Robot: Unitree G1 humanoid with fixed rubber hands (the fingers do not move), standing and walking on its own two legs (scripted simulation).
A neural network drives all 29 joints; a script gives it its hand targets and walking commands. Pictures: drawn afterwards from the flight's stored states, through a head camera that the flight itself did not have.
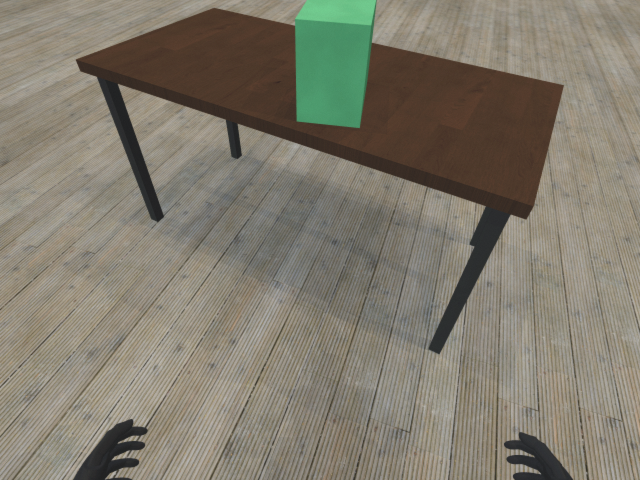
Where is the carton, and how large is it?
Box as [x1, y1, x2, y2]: [295, 0, 376, 127]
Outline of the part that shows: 307,0 295,18 297,121 359,127 367,79 376,0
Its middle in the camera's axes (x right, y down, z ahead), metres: +0.04 -0.49 +1.04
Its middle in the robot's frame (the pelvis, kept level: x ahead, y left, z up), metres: +1.12 -0.03 +0.08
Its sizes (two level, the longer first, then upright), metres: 0.288 0.168 0.246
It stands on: a table, 0.71 m high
